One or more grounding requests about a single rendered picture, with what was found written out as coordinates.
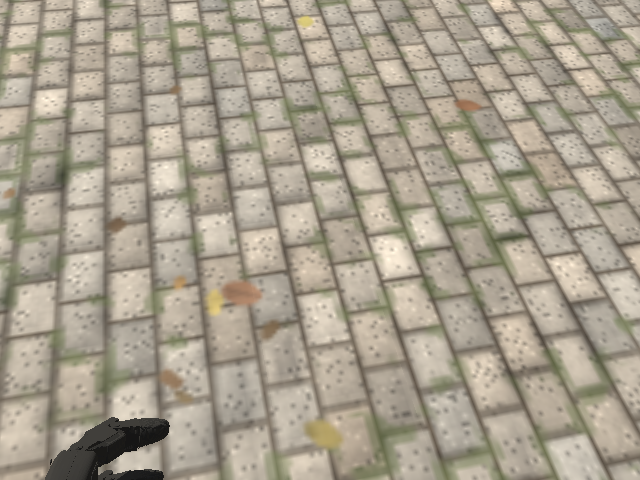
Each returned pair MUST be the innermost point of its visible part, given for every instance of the left robot hand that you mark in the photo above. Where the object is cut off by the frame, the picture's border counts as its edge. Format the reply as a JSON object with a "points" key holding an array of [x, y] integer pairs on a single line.
{"points": [[104, 443]]}

